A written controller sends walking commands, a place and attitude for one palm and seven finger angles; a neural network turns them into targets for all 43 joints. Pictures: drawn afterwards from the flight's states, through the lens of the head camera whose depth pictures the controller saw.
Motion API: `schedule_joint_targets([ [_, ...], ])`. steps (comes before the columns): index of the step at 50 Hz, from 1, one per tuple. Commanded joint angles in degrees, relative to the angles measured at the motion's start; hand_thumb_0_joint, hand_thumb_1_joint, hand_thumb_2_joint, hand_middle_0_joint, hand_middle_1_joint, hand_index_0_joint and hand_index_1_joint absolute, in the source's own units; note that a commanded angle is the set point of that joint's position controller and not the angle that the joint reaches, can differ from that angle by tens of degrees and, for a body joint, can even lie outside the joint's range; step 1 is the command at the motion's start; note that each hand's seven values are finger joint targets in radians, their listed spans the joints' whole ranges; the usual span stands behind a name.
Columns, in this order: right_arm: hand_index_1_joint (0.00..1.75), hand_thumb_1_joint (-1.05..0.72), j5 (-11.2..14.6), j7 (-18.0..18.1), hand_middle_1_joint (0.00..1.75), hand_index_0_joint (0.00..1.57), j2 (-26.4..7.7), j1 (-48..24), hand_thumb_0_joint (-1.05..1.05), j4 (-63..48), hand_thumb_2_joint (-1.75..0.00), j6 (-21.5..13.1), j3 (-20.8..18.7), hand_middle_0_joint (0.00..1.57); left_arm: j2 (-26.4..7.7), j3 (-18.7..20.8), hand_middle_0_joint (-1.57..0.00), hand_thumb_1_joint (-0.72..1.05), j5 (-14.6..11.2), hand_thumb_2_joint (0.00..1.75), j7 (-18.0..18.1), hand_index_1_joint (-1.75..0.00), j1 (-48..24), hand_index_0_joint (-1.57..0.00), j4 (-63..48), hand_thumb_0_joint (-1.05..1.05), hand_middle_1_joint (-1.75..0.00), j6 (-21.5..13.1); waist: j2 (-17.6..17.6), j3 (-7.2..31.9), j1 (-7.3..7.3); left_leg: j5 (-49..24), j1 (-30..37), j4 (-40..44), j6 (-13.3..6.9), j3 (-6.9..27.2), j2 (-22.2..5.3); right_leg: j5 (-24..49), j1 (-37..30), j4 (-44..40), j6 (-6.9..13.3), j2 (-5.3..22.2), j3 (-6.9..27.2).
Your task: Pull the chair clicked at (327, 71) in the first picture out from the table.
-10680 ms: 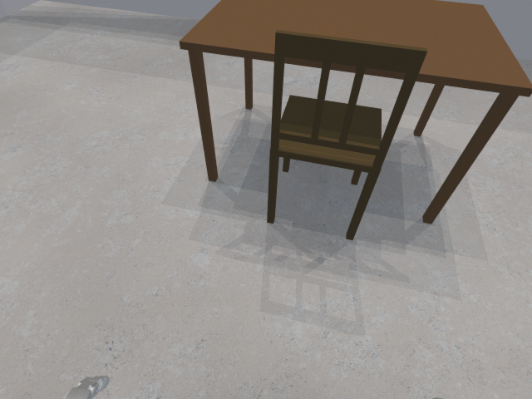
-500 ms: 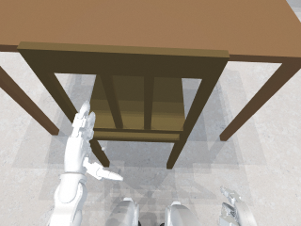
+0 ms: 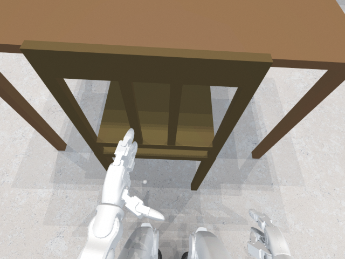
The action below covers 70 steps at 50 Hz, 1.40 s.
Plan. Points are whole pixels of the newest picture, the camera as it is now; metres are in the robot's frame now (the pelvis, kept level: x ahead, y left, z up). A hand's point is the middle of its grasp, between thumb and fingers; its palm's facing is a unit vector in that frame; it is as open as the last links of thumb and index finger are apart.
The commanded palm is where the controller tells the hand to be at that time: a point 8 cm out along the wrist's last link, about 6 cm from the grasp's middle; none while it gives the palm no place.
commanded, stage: aim the fingers beside a spindle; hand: left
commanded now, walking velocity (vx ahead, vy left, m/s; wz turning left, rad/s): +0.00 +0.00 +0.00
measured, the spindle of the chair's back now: (133, 116) +0.44 +0.12 +0.02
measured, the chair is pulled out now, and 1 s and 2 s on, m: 0.00 0.00 0.00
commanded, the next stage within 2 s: none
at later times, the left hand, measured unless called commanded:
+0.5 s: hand (121, 161) +0.31 +0.12 +0.04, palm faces +0.09 -0.99 -0.05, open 16.9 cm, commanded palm +0.28 +0.15 +0.02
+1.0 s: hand (147, 182) +0.28 +0.07 -0.01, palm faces -0.10 -0.99 +0.07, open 16.9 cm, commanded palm +0.28 +0.15 +0.03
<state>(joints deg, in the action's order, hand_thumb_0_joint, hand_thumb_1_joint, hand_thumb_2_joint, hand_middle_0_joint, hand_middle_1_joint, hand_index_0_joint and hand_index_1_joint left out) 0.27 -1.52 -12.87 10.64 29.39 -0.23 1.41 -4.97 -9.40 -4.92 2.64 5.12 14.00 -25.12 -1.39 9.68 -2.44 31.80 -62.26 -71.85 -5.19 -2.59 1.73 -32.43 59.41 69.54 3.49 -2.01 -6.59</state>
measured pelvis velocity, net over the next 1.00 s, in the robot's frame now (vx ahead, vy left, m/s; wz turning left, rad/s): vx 0.00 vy -0.01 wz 0.01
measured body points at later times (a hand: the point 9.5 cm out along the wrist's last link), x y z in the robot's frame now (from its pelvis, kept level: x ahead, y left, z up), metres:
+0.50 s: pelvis +0.00 -0.01 +0.00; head +0.10 +0.00 +0.44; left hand +0.30 +0.18 +0.05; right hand +0.16 -0.24 -0.11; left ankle +0.02 +0.06 -0.63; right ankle +0.01 -0.09 -0.63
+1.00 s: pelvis +0.00 -0.01 +0.00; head +0.11 +0.00 +0.44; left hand +0.28 +0.12 -0.01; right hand +0.17 -0.25 -0.10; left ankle +0.02 +0.06 -0.63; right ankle +0.01 -0.09 -0.63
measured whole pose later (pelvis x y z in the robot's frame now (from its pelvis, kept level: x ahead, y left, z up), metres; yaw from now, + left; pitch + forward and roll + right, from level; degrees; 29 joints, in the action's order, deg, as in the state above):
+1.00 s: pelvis +0.00 -0.01 +0.00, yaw +0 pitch +22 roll -2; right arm 1.2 -1.2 -13.5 11.0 29.5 -0.3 1.2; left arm -5.6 -8.2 -7.6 0.2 4.3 16.2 -23.4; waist -1.7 9.2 -2.5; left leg 31.6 -61.8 -71.2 -4.3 -2.1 1.5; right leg -32.4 59.1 69.2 4.4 -2.3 -7.0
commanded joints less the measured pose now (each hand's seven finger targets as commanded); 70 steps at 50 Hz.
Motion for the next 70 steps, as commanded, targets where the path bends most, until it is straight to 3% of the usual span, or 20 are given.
schedule_joint_targets([
  [1, 0.3, -0.9, -1.1, 0.5, 0.3, 0.2, -7.1, 0.8, 0.0, -6.2, -0.9, -2.4, -3.4, 0.2, -11.1, 12.0, -0.06, -0.5, 1.3, 0.3, 7.8, -0.08, -12.1, -0.06, -24.7, 0.0, -0.08, -10.8, -6.2, 26.1, 2.27, -27.7, 25.1, 10.0, 6.0, 9.3, -3.0, 18.8, -8.1, -6.2, -0.8, 1.1, 5.2],
  [6, 0.3, -0.9, -0.2, -1.1, 0.3, 0.2, -7.8, -0.1, 0.0, -5.5, -0.9, -0.9, -3.0, 0.2, -0.6, 3.8, -0.06, -0.5, 2.0, 0.3, 4.3, -0.08, -3.6, -0.06, -2.6, 0.0, -0.08, -5.3, 3.5, 13.9, -1.54, -16.7, 14.0, 10.2, 4.0, 7.9, -2.7, 15.4, -8.7, -9.4, -1.5, 1.0, 5.3],
  [10, 0.3, -0.9, 1.5, -0.4, 0.3, 0.2, -8.9, 0.2, 0.0, -7.6, -0.9, -0.9, -3.8, 0.2, 4.5, -4.2, -0.06, -0.5, -0.9, 0.3, -3.9, -0.08, -7.3, -0.06, -3.3, 0.0, -0.08, -1.2, 5.7, 14.0, -2.9, -11.2, 12.5, 10.5, 3.2, 7.8, -2.4, 11.6, -9.2, -11.7, -1.8, 1.6, 5.8],
  [13, 0.3, -0.9, 1.1, 0.8, 0.3, 0.2, -8.6, -0.2, 0.0, -8.2, -0.9, -2.0, -4.0, 0.2, -2.1, 1.2, -0.06, -0.5, -2.4, 0.3, -3.1, -0.08, -11.8, -0.06, -14.9, 0.0, -0.08, -4.4, 0.9, 20.5, -0.82, -15.2, 16.6, 9.9, 3.2, 7.8, -2.3, 14.0, -10.8, -10.7, -1.4, 1.8, 6.5],
  [17, 0.3, -0.9, -0.8, 1.2, 0.3, 0.2, -7.2, 0.7, 0.0, -6.2, -0.9, -2.9, -3.4, 0.2, -13.3, 13.5, -0.06, -0.5, -0.2, 0.3, 5.9, -0.08, -14.3, -0.06, -27.1, 0.0, -0.08, -11.4, -6.8, 27.7, 2.87, -25.6, 23.6, 9.9, 5.1, 8.2, -2.4, 19.1, -10.8, -6.9, -0.6, 1.2, 6.2],
  [21, 0.3, -0.9, -0.9, -0.5, 0.3, 0.2, -7.0, 0.0, 0.0, -4.8, -0.9, -1.8, -2.9, 0.2, -7.0, 10.4, -0.06, -0.5, 1.8, 0.3, 7.9, -0.08, -5.9, -0.06, -9.8, 0.0, -0.08, -9.6, -0.6, 17.7, 0.35, -20.8, 16.2, 9.6, 4.3, 7.4, -2.3, 17.8, -10.3, -8.3, -1.2, 1.0, 6.0],
  [26, 0.3, -0.9, 1.5, -0.9, 0.3, 0.2, -8.8, -0.2, 0.0, -7.0, -0.9, -0.9, -3.5, 0.2, 5.9, -4.6, -0.06, -0.5, -0.4, 0.3, -3.5, -0.08, -6.8, -0.06, 0.6, 0.0, -0.08, -1.2, 5.6, 12.9, -3.08, -11.3, 11.1, 9.8, 3.0, 6.9, -2.1, 12.4, -9.3, -11.8, -2.0, 1.6, 6.6],
  [29, 0.3, -0.9, 1.6, 0.5, 0.3, 0.2, -9.0, 0.4, 0.0, -8.1, -0.9, -1.7, -4.1, 0.2, 1.3, -1.7, -0.06, -0.5, -2.6, 0.3, -4.9, -0.08, -11.5, -0.06, -9.1, 0.0, -0.08, -2.3, 4.3, 18.6, -2.12, -13.7, 14.1, 9.5, 2.9, 7.4, -2.1, 14.1, -11.2, -11.4, -1.8, 1.8, 6.7],
  [33, 0.3, -0.9, -0.3, 1.4, 0.3, 0.2, -7.4, 1.0, 0.0, -6.9, -0.9, -3.3, -3.7, 0.2, -11.2, 10.9, -0.06, -0.5, -1.5, 0.3, 3.8, -0.08, -15.9, -0.06, -28.4, 0.0, -0.08, -10.2, -5.4, 30.2, 2.33, -26.4, 24.5, 9.6, 4.5, 7.7, -2.3, 21.1, -12.7, -7.5, -0.9, 1.6, 6.5],
  [36, 0.3, -0.9, -1.0, 0.5, 0.3, 0.2, -6.5, 1.1, 0.0, -5.3, -0.9, -2.8, -3.1, 0.2, -12.9, 15.2, -0.06, -0.5, 1.1, 0.3, 9.4, -0.08, -9.7, -0.06, -21.3, 0.0, -0.08, -11.5, -4.0, 24.7, 2.27, -27.8, 21.0, 9.3, 4.9, 7.5, -2.3, 22.7, -12.1, -6.9, -0.9, 1.1, 6.5],
  [40, 0.3, -0.9, -0.1, -1.1, 0.3, 0.2, -7.9, -0.2, 0.0, -4.7, -0.9, -1.0, -2.9, 0.2, -1.4, 4.4, -0.06, -0.5, 2.5, 0.3, 4.3, -0.08, -4.3, -0.06, 1.8, 0.0, -0.08, -5.0, 5.1, 11.3, -2.01, -13.5, 9.2, 8.5, 3.6, 6.2, -1.9, 15.3, -9.3, -9.9, -1.9, 1.3, 6.6],
  [44, 0.3, -0.9, 1.9, -0.4, 0.3, 0.2, -9.0, 0.5, 0.0, -7.7, -0.9, -1.2, -3.9, 0.2, 4.8, -3.9, -0.06, -0.5, -1.6, 0.3, -5.4, -0.08, -6.7, -0.06, -1.4, 0.0, -0.08, -0.5, 6.0, 15.2, -2.54, -12.4, 11.2, 9.1, 2.9, 6.4, -1.8, 14.9, -11.6, -12.1, -2.3, 1.9, 7.4],
  [48, 0.3, -0.9, 0.9, 1.4, 0.3, 0.2, -8.2, 0.4, 0.0, -8.1, -0.9, -3.1, -4.1, 0.2, -6.3, 5.3, -0.06, -0.5, -3.6, 0.3, -2.2, -0.08, -15.5, -0.06, -23.4, 0.0, -0.08, -6.8, -2.1, 27.2, 0.59, -21.6, 20.3, 9.0, 3.3, 7.1, -2.1, 20.8, -14.5, -9.5, -1.4, 2.0, 7.3],
  [51, 0.3, -0.9, -0.6, 1.5, 0.3, 0.2, -7.3, 1.8, 0.0, -5.9, -0.9, -3.8, -3.5, 0.2, -15.2, 15.2, -0.06, -0.5, -0.7, 0.3, 6.3, -0.08, -12.8, -0.06, -28.9, 0.0, -0.08, -11.7, -6.4, 28.2, 3.04, -28.4, 23.6, 9.6, 5.0, 7.6, -2.3, 22.7, -12.3, -6.8, -0.6, 1.2, 6.5],
  [54, 0.3, -0.9, -0.9, 0.0, 0.3, 0.2, -6.5, 0.4, 0.0, -4.5, -0.9, -2.8, -2.9, 0.2, -7.9, 10.8, -0.06, -0.5, 2.1, 0.3, 9.3, -0.08, -8.3, -0.06, -13.9, 0.0, -0.08, -10.5, -1.1, 18.8, -0.01, -22.9, 17.0, 8.5, 4.3, 7.0, -2.1, 20.4, -10.4, -7.7, -1.5, 1.3, 6.4],
  [57, 0.3, -0.9, 0.0, -1.1, 0.3, 0.2, -7.9, -0.3, 0.0, -4.6, -0.9, -1.5, -2.9, 0.2, -0.6, 3.7, -0.06, -0.5, 2.6, 0.3, 3.8, -0.08, -4.2, -0.06, 3.1, 0.0, -0.08, -4.4, 6.6, 11.2, -2.38, -12.7, 7.8, 8.0, 3.3, 5.7, -1.7, 15.5, -10.0, -10.4, -2.3, 1.6, 7.2],
  [61, 0.3, -0.9, 2.1, -0.2, 0.3, 0.2, -9.0, 0.1, 0.0, -7.7, -0.9, -1.4, -3.6, 0.2, 4.2, -2.7, -0.06, -0.5, -2.0, 0.3, -5.5, -0.08, -8.8, -0.06, -0.2, 0.0, -0.08, 0.1, 6.2, 14.2, -2.57, -10.5, 9.0, 8.4, 2.7, 5.7, -1.4, 12.8, -12.2, -13.2, -2.7, 2.3, 9.2],
  [64, 0.3, -0.9, 1.4, 1.2, 0.3, 0.2, -8.4, -0.1, 0.0, -8.5, -0.9, -2.7, -4.0, 0.2, -3.8, 3.4, -0.06, -0.5, -3.9, 0.3, -4.0, -0.08, -14.6, -0.06, -18.2, 0.0, -0.08, -4.8, 0.2, 25.0, 0.03, -17.9, 16.1, 8.5, 2.8, 6.2, -1.7, 19.5, -15.9, -10.9, -1.9, 2.3, 8.4],
  [67, 0.3, -0.9, -0.2, 1.8, 0.3, 0.2, -7.3, 1.0, 0.0, -6.7, -0.9, -3.8, -3.5, 0.2, -13.3, 12.8, -0.06, -0.5, -2.3, 0.3, 3.6, -0.08, -16.7, -0.06, -31.1, 0.0, -0.08, -11.0, -6.7, 31.1, 2.58, -26.6, 22.9, 9.1, 4.1, 6.7, -2.0, 23.5, -15.2, -7.8, -1.0, 1.6, 7.6],
  [70, 0.3, -0.9, -0.8, 0.7, 0.3, 0.2, -6.4, 0.5, 0.0, -4.6, -0.9, -3.5, -2.9, 0.2, -10.5, 12.9, -0.06, -0.5, 0.5, 0.3, 8.3, -0.08, -12.0, -0.06, -19.6, 0.0, -0.08, -11.6, -2.9, 23.0, 0.56, -24.5, 18.3, 8.3, 4.1, 6.8, -2.1, 21.9, -12.3, -7.5, -1.5, 1.3, 7.0],
])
